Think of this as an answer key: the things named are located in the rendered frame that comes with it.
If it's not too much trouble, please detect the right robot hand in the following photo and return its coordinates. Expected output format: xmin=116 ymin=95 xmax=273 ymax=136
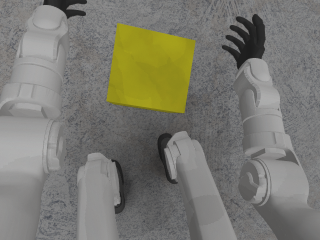
xmin=222 ymin=14 xmax=266 ymax=69

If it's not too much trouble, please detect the robot left upper arm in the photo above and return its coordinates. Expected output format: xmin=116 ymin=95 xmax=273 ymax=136
xmin=0 ymin=115 xmax=66 ymax=240

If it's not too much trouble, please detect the robot right foot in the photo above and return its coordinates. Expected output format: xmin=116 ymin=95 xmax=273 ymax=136
xmin=157 ymin=133 xmax=178 ymax=184

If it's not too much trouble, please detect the carton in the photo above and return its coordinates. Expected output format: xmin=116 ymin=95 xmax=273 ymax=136
xmin=106 ymin=23 xmax=196 ymax=114

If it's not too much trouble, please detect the right robot forearm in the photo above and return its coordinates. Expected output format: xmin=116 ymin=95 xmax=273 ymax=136
xmin=233 ymin=58 xmax=309 ymax=196

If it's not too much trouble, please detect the left robot forearm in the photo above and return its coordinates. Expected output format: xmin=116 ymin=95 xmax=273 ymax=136
xmin=0 ymin=5 xmax=70 ymax=119

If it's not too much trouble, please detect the robot right upper arm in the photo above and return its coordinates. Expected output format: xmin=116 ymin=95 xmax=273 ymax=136
xmin=238 ymin=158 xmax=320 ymax=240

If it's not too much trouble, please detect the robot right shin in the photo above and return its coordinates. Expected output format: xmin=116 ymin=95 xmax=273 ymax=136
xmin=167 ymin=131 xmax=205 ymax=157

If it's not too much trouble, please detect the left robot hand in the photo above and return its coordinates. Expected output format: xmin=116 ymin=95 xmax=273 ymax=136
xmin=43 ymin=0 xmax=87 ymax=19

